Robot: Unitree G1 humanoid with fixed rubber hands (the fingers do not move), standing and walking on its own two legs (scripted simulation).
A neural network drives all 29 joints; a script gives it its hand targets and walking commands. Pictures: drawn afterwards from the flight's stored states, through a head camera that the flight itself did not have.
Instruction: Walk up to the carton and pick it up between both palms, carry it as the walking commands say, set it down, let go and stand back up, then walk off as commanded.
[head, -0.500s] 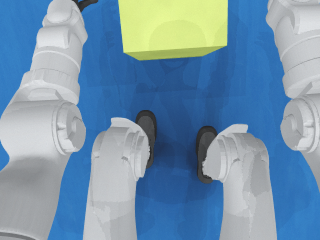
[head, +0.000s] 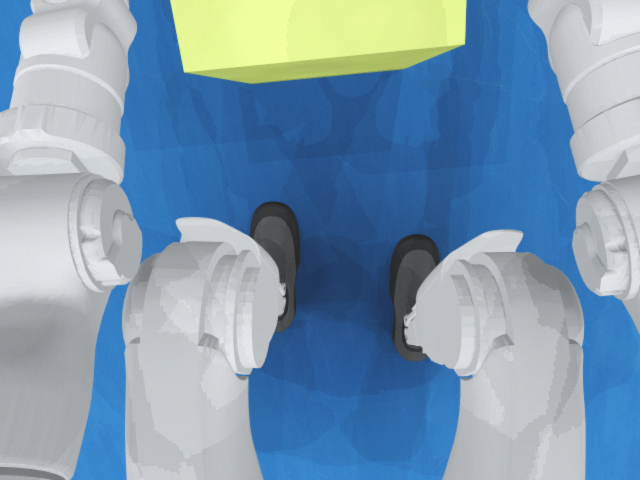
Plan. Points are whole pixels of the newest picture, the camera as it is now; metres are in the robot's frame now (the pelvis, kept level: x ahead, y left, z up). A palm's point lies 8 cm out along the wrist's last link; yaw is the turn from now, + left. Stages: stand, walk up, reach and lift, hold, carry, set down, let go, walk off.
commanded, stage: reach and lift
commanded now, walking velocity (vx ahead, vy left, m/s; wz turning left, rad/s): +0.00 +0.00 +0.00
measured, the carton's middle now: out of the picture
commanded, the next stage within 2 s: none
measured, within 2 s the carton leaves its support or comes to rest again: leaves its support in 1.34 s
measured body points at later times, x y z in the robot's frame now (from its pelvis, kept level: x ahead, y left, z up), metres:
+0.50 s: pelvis +0.00 +0.01 +0.01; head +0.38 +0.05 +0.23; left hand +0.55 +0.23 -0.19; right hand +0.59 -0.07 -0.18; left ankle +0.14 +0.12 -0.34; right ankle +0.10 -0.10 -0.34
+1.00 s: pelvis +0.00 +0.00 -0.01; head +0.37 +0.04 +0.23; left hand +0.54 +0.23 -0.20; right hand +0.58 -0.07 -0.18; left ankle +0.14 +0.12 -0.34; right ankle +0.10 -0.10 -0.33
